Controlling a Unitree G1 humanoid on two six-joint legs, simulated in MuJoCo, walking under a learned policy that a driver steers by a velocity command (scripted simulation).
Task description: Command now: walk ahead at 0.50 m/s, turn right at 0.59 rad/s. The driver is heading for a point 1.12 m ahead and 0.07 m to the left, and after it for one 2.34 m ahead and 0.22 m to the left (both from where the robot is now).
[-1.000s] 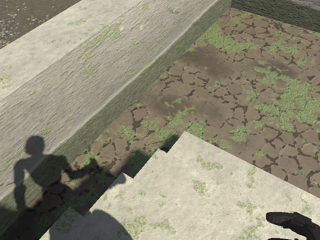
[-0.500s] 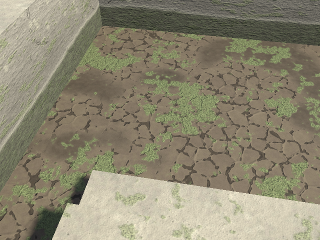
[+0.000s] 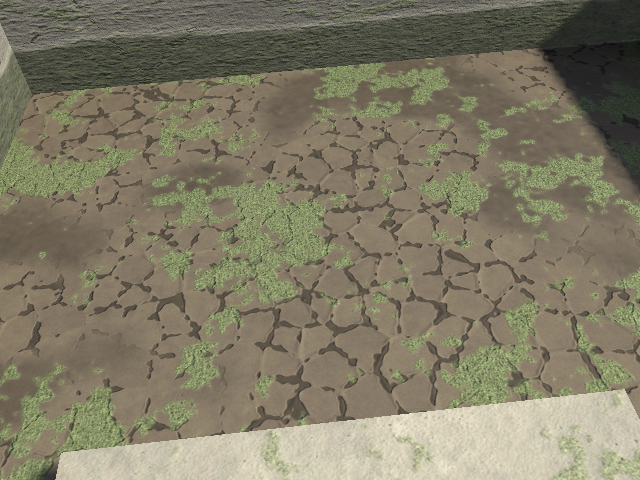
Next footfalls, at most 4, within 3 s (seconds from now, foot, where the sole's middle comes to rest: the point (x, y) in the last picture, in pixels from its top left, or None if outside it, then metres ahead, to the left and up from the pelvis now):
0.26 left None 0.33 0.21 -0.93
0.94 right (383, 472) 0.71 -0.06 -1.11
1.54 left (306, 381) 1.09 0.17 -1.29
1.90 right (377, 350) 1.21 -0.07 -1.29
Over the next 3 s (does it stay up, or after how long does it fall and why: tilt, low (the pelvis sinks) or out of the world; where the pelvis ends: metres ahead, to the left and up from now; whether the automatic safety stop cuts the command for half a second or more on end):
stays up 1.13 0.05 -0.53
